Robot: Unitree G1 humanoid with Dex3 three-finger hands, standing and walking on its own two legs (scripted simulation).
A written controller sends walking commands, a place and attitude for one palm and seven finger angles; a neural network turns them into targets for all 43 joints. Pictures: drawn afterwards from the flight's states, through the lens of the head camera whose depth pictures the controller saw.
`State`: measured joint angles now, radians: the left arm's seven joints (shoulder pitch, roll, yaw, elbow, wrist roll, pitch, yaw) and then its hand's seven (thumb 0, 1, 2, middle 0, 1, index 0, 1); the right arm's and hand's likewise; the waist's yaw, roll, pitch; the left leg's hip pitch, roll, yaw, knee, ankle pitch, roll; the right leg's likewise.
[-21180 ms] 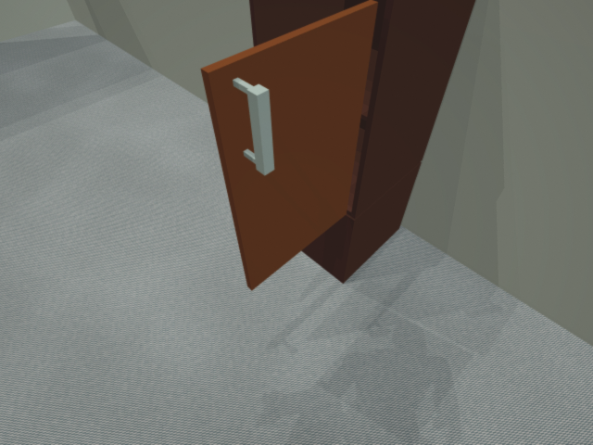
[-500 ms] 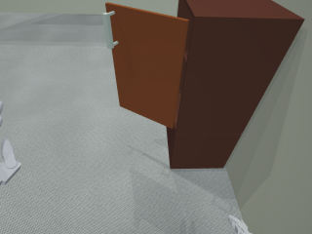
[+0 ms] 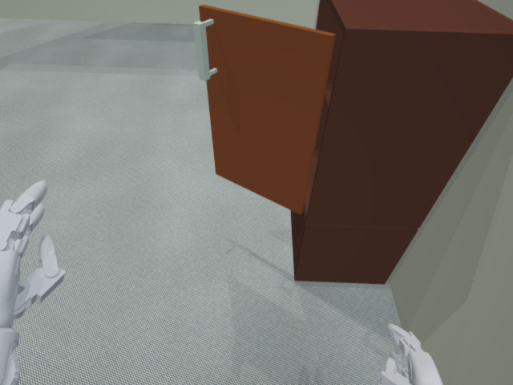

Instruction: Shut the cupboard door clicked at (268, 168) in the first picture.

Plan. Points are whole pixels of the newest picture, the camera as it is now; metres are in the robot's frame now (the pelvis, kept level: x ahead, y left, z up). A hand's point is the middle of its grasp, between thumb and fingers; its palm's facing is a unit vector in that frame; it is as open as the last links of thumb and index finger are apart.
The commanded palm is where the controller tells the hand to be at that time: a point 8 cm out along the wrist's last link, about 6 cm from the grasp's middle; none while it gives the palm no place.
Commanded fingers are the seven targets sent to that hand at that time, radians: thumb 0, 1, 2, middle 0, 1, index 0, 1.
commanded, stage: let the arm hang, fingers relaxed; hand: left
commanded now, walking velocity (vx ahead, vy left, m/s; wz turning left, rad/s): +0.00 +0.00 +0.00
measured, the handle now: (207, 50) +0.90 +0.20 +0.15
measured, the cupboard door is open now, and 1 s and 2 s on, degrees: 59 59 59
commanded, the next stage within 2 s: look to check the result in 1.06 s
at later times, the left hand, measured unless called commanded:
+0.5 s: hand out of the picture -0.11 +0.18 -0.17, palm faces +0.07 -0.98 -0.18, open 7.3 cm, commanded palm none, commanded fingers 0.00 0.90 0.90 -0.20 -0.30 -0.20 -0.30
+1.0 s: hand out of the picture -0.02 +0.18 -0.17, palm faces +0.04 -0.98 -0.18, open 7.4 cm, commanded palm none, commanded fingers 0.00 0.90 0.90 -0.20 -0.30 -0.20 -0.30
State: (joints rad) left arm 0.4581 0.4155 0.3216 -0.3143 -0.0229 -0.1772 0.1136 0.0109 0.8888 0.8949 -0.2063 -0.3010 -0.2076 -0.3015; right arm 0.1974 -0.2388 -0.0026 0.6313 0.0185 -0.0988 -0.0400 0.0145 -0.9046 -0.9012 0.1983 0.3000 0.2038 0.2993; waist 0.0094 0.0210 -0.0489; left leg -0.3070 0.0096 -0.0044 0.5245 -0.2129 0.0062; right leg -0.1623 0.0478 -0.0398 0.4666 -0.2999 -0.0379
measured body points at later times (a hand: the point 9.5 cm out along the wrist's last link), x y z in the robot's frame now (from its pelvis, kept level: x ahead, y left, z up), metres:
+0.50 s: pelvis -0.03 +0.01 +0.00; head -0.01 +0.02 +0.45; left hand -0.11 +0.23 -0.16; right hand -0.06 -0.22 -0.15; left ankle +0.04 +0.11 -0.74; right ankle -0.04 -0.09 -0.74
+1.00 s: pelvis -0.02 +0.02 +0.00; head -0.03 +0.01 +0.45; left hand -0.02 +0.23 -0.16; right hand -0.02 -0.21 -0.16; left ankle +0.04 +0.11 -0.74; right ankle -0.04 -0.09 -0.74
